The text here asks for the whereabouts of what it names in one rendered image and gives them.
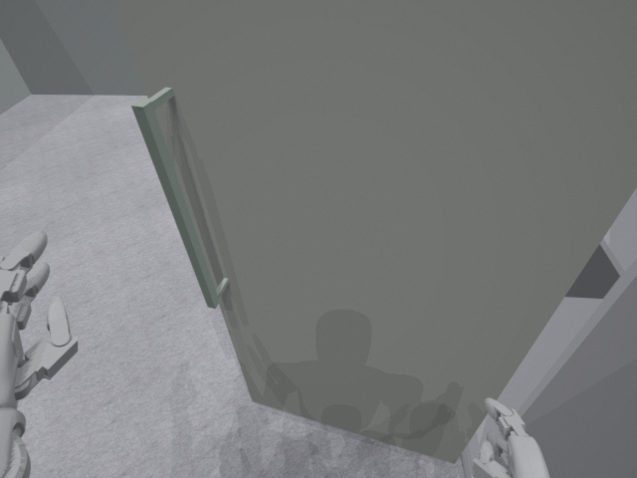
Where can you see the handle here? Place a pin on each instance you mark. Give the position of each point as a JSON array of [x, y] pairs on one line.
[[154, 140]]

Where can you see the robot right hand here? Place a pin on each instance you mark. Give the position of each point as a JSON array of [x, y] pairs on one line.
[[520, 456]]

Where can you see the robot left forearm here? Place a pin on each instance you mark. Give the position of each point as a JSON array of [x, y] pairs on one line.
[[14, 458]]

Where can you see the fridge door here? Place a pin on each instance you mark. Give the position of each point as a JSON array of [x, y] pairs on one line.
[[400, 192]]

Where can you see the robot left hand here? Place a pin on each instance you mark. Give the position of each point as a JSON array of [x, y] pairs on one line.
[[18, 288]]

